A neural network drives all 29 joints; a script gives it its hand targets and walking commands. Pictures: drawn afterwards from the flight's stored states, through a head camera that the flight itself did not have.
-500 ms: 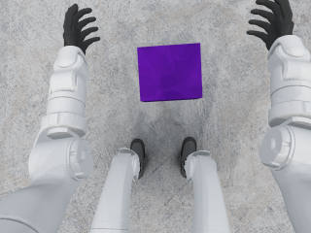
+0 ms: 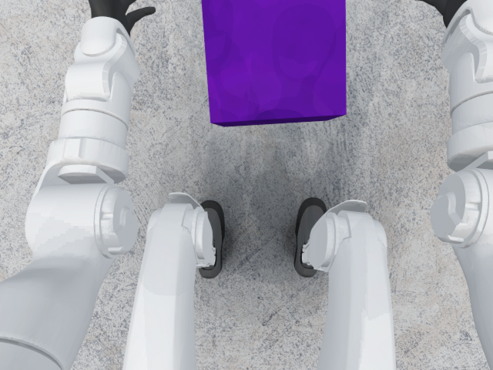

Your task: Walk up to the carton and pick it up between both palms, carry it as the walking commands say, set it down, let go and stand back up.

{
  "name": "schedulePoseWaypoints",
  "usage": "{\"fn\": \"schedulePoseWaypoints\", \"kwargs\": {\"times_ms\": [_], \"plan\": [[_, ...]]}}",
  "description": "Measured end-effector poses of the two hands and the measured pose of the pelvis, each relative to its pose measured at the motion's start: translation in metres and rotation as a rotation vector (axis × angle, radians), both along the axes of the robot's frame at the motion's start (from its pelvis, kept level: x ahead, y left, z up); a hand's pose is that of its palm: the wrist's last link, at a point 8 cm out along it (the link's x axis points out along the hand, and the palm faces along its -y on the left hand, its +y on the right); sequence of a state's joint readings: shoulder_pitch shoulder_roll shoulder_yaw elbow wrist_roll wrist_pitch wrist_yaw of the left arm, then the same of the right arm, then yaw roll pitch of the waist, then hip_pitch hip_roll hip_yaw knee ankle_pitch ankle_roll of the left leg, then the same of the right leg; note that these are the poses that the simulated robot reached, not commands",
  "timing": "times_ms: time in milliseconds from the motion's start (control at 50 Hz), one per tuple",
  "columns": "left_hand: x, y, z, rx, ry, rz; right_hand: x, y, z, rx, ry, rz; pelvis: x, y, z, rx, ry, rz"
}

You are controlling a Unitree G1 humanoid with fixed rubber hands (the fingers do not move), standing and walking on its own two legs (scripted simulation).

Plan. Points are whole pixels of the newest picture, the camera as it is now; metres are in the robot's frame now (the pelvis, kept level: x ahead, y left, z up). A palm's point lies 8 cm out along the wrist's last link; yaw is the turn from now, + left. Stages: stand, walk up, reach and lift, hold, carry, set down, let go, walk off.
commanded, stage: reach and lift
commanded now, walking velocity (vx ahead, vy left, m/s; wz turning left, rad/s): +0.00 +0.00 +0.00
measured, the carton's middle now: (273, 69) +0.54 -0.03 -0.39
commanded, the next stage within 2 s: none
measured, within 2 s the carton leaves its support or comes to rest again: neither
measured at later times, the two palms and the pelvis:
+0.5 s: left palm (158, 58) +0.54 +0.17 -0.26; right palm (399, 48) +0.54 -0.23 -0.26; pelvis -0.01 +0.00 -0.09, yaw +0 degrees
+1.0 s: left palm (168, 64) +0.54 +0.17 -0.31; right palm (384, 58) +0.54 -0.23 -0.31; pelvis -0.01 +0.01 -0.12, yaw +0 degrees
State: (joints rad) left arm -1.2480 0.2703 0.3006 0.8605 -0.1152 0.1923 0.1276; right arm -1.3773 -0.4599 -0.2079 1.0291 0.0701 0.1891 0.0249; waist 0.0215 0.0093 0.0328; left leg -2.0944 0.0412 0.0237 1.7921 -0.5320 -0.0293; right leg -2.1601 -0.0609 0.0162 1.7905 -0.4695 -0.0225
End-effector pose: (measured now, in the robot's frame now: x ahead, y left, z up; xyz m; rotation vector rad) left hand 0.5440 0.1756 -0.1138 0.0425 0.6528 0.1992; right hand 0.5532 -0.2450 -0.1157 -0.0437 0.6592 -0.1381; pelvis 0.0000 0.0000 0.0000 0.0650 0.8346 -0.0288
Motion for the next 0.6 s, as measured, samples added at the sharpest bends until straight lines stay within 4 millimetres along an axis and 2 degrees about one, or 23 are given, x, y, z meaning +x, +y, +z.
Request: {"fn": "schedulePoseWaypoints", "kwargs": {"times_ms": [280, 600], "plan": [[-0.004, -0.003, -0.085, -0.007, 0.038, 0.004, -0.008, 0.008, -0.087, -0.012, 0.041, -0.016, -0.007, -0.002, -0.054, -0.002, -0.074, 0.003], [-0.013, -0.003, -0.172, -0.006, 0.108, -0.020, -0.015, 0.014, -0.172, -0.012, 0.097, -0.021, -0.016, 0.003, -0.102, -0.015, -0.171, 0.015]]}}
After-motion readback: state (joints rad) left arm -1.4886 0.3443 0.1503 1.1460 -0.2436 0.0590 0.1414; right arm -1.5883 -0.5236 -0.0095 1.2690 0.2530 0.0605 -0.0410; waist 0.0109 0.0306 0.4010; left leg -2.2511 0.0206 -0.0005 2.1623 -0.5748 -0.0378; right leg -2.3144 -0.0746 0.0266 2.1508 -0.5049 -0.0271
